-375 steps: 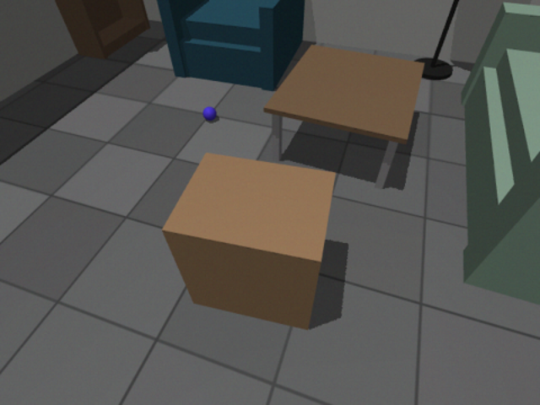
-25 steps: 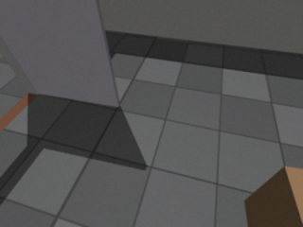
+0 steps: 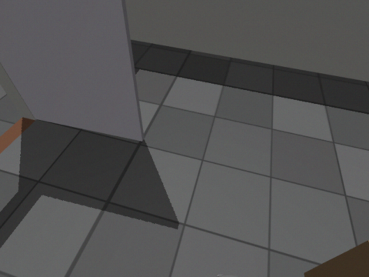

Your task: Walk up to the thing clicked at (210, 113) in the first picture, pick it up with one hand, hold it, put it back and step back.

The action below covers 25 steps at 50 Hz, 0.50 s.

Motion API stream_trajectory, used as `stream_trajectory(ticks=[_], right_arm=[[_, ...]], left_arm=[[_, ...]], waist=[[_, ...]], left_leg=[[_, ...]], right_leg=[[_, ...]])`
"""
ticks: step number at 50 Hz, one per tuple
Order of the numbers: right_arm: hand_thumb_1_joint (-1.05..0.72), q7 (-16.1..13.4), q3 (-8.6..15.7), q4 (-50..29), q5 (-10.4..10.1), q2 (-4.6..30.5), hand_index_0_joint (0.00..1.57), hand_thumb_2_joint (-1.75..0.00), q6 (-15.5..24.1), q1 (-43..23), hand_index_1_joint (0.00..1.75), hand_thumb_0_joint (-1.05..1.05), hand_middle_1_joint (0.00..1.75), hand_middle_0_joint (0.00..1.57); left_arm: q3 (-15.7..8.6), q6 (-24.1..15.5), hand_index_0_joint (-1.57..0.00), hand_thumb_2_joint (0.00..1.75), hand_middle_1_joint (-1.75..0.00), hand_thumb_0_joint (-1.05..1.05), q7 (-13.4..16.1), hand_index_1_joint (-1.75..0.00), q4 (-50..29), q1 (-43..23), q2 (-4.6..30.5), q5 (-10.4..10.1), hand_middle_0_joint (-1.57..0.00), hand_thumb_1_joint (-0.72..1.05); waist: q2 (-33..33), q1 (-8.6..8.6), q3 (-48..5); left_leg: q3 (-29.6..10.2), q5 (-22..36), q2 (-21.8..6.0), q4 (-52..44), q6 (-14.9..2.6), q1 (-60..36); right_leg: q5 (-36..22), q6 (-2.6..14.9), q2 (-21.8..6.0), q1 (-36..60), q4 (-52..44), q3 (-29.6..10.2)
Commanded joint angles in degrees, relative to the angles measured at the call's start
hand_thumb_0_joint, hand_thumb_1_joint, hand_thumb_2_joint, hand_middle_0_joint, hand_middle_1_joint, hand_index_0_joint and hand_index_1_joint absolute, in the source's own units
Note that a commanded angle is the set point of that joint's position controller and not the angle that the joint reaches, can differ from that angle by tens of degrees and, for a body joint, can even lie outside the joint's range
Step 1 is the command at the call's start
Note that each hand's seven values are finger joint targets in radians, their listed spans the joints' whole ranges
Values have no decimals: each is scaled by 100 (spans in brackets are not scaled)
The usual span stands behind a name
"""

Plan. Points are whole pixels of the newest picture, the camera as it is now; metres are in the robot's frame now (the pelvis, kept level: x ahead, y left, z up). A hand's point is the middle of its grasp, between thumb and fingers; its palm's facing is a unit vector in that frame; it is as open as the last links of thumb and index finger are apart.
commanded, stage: walk up
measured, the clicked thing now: out of the picture +0.46 -1.86 -0.73
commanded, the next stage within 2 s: none
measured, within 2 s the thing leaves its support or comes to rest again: neither
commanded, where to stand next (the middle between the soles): +0.52 -0.04 m, yaw -1 degrees
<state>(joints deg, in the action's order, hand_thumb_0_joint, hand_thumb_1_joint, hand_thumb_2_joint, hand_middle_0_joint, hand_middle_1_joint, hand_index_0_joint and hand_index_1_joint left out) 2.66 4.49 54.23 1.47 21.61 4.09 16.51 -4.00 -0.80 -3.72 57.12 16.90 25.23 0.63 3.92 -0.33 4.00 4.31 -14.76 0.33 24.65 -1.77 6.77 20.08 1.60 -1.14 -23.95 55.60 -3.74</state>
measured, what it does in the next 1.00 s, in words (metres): walks ahead, turning right: right foot, then left foot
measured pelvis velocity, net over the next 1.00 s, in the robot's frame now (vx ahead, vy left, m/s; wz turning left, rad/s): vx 0.37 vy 0.02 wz -0.36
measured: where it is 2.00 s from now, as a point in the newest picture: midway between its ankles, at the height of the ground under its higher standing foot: (181, 235)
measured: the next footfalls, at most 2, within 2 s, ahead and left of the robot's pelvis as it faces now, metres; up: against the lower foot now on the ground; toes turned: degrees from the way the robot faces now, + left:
right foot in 0.22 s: +0.26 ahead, -0.16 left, +0.00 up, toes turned -6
left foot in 0.72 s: +0.45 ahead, +0.09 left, +0.00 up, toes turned -9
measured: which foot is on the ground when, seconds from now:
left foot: down 0.00-0.26, up 0.28-0.70, down 0.72-1.00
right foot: up 0.00-0.20, down 0.22-0.74, up 0.76-1.00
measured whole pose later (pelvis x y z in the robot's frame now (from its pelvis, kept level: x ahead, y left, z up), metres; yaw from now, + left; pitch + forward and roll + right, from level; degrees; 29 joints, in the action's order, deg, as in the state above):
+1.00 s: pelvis +0.37 +0.02 +0.00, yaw -20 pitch -3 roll +0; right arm 3.0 2.6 43.6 0.7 21.6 3.9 15.8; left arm -3.6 -1.7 -2.7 50.2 20.9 25.5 -0.4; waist 1.5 -0.8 4.4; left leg 11.2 -13.7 -2.3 25.0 -2.3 8.4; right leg 15.1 0.7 -4.4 -27.7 54.2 -0.2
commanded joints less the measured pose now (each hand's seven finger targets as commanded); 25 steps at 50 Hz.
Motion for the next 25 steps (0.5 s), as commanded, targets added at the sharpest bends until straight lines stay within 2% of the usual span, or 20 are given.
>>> stream_trajectory(ticks=[1, 3, 4, 5, 8, 9, 10, 11, 12, 13, 14, 15, 16, 18, 20, 22, 24, 25], right_arm=[[-90, -120, 363, -554, -58, 1540, 20, -90, 195, -53, 30, 0, 30, 20], [-90, -107, 380, -650, -59, 1603, 20, -90, 198, -62, 30, 0, 30, 20], [-90, -100, 369, -673, -60, 1590, 20, -90, 188, 17, 30, 0, 30, 20], [-90, -98, 361, -708, -66, 1580, 20, -90, 176, 34, 30, 0, 30, 20], [-90, -115, 371, -801, -82, 1603, 20, -90, 101, 168, 30, 0, 30, 20], [-90, -133, 381, -856, -89, 1617, 20, -90, 83, 161, 30, 0, 30, 20], [-90, -145, 362, -902, -101, 1579, 20, -90, 60, 174, 30, 0, 30, 20], [-90, -150, 296, -958, -111, 1441, 20, -90, 54, 217, 30, 0, 30, 20], [-90, -146, 183, -1005, -129, 1165, 20, -90, 56, 463, 30, 0, 30, 20], [-90, -133, 47, -1132, -155, 778, 20, -90, 53, 753, 30, 0, 30, 20], [-90, -182, 171, -1025, -152, 1336, 20, -90, -23, 599, 30, 0, 30, 20], [-90, -218, 203, -969, -121, 1522, 20, -90, -17, 474, 30, 0, 30, 20], [-90, -207, 216, -887, -140, 1490, 20, -90, -3, 312, 30, 0, 30, 20], [-90, -140, 164, -774, -223, 1295, 20, -90, -25, 623, 30, 0, 30, 20], [-90, -62, 175, -752, -140, 1232, 20, -90, -74, 691, 30, 0, 30, 20], [-90, -8, 185, -776, -101, 1191, 20, -90, -94, 663, 30, 0, 30, 20], [-90, 39, 207, -851, -71, 1168, 20, -90, -96, 482, 30, 0, 30, 20], [-90, 53, 219, -893, -49, 1176, 20, -90, -82, 328, 30, 0, 30, 20]], left_arm=[[-173, -178, -20, 90, -30, 0, -5, -30, -653, -226, 952, 19, -20, 90], [-176, -196, -20, 90, -30, 0, -65, -30, -802, -486, 891, 42, -20, 90], [-177, -206, -20, 90, -30, 0, -85, -30, -864, -627, 861, 49, -20, 90], [-178, -211, -20, 90, -30, 0, -98, -30, -903, -659, 804, 43, -20, 90], [-205, -227, -20, 90, -30, 0, -86, -30, -966, -782, 757, 57, -20, 90], [-242, -238, -20, 90, -30, 0, -67, -30, -955, -631, 761, 57, -20, 90], [-280, -260, -20, 90, -30, 0, -41, -30, -914, -437, 794, 52, -20, 90], [-375, -306, -20, 90, -30, 0, 7, -30, -810, 86, 950, 48, -20, 90], [-495, -364, -20, 90, -30, 0, 72, -30, -716, 673, 1231, 67, -20, 90], [-617, -407, -20, 90, -30, 0, 145, -30, -763, 1020, 1675, 69, -20, 90], [-626, -381, -20, 90, -30, 0, 140, -30, -805, 888, 1829, -25, -20, 90], [-612, -355, -20, 90, -30, 0, 169, -30, -918, 629, 1790, -79, -20, 90], [-539, -338, -20, 90, -30, 0, 193, -30, -968, 407, 1572, -128, -20, 90], [-430, -376, -20, 90, -30, 0, 230, -30, -1122, -35, 1240, -143, -20, 90], [-379, -422, -20, 90, -30, 0, 217, -30, -1184, -131, 1098, -94, -20, 90], [-361, -474, -20, 90, -30, 0, 203, -30, -1294, -38, 1099, -70, -20, 90], [-391, -491, -20, 90, -30, 0, 187, -30, -1392, -122, 1187, -30, -20, 90], [-399, -490, -20, 90, -30, 0, 176, -30, -1421, -86, 1201, -14, -20, 90]], waist=[[-1058, -58, 461], [-1147, -105, 457], [-1135, -162, 403], [-1170, -141, 340], [-1094, -202, 117], [-1095, -94, 8], [-846, 47, -80], [-457, 348, -437], [333, 603, -889], [1547, 599, -1208], [1047, 664, -915], [827, 617, -571], [364, 528, -204], [376, 177, -19], [360, 68, 77], [280, 108, 13], [354, 101, 66], [306, 165, 75]], left_leg=[[-1091, 592, -1574, -1417, -1062, -248], [-768, 866, -1481, -1274, -1019, -89], [-614, 1099, -1374, -1149, -956, -78], [-509, 1340, -1313, -1021, -877, -52], [-476, 1711, -1273, -578, -790, -34], [-553, 1836, -1335, -351, -750, 16], [-434, 2223, -1229, 165, -690, 135], [-312, 2466, -1061, 1132, -558, 343], [-64, 1827, -674, 2503, -404, 868], [45, -1029, 71, 3857, -138, 2050], [-374, -1696, 116, 4400, -120, 2540], [-648, -1680, -94, 4714, -89, 2588], [-930, -1395, -253, 4777, -100, 2520], [-929, -778, -425, 4331, -84, 2238], [-757, -422, -453, 3949, -30, 2008], [-630, -180, -456, 3522, 91, 2100], [-531, -101, -603, 2705, 233, 2197], [-495, -126, -634, 2317, 279, 2247]], right_leg=[[-430, -217, -379, -817, -871, -46], [-710, -171, -466, -465, -1447, 227], [-902, -137, -429, -286, -1720, 370], [-1123, -85, -375, -87, -1917, 452], [-1267, 59, -152, 385, -2110, 779], [-1167, 100, -111, 691, -2118, 783], [-1104, 152, 25, 1118, -2323, 887], [-1026, 250, 47, 1960, -2517, 785], [-589, 389, -281, 2847, -2875, 285], [-326, 826, -1781, 3594, -3380, -2065], [64, 1388, -2300, 3255, -3938, -3313], [-10, 1652, -2395, 2766, -3991, -3334], [-368, 1538, -2156, 2147, -4013, -2530], [-862, 1125, -1513, 1584, -3959, -1214], [-975, 1088, -1247, 1089, -4071, -705], [-1116, 1134, -1190, 1192, -4111, -462], [-526, 1194, -1244, 1161, -4254, -312], [-272, 1213, -1247, 1220, -4258, -299]])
